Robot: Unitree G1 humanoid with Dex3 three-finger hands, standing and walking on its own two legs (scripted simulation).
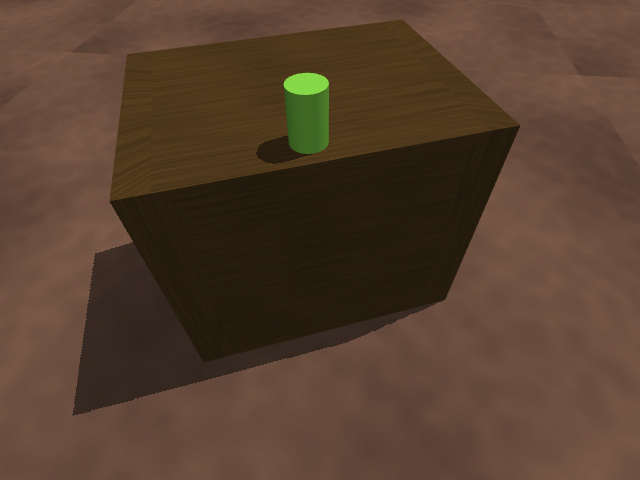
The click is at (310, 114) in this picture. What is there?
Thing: squat round
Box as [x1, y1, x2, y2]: [284, 73, 328, 153]
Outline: 299,73 288,77 284,81 284,94 289,145 291,148 298,152 313,153 323,149 328,142 328,81 326,78 318,74
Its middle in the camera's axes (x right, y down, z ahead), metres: -0.02 -0.26 +0.81
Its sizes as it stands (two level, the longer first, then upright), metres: 0.089 0.089 0.136
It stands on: a support 0.75 m high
